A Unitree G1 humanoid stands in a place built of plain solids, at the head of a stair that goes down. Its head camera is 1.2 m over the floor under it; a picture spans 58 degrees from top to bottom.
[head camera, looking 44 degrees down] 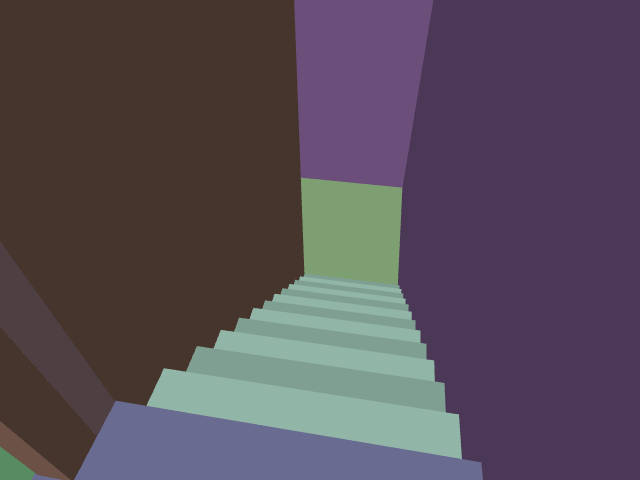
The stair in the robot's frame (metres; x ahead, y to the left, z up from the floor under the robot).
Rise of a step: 0.19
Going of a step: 0.21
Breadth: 1.02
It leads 9 degrees to the right of straight ahead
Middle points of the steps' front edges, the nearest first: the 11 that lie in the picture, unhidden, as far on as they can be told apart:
0.49 0.08 0.00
0.71 0.05 -0.19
0.92 0.01 -0.38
1.13 -0.02 -0.58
1.34 -0.06 -0.77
1.55 -0.09 -0.96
1.77 -0.13 -1.16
1.98 -0.16 -1.35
2.19 -0.20 -1.54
2.40 -0.23 -1.74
2.62 -0.27 -1.93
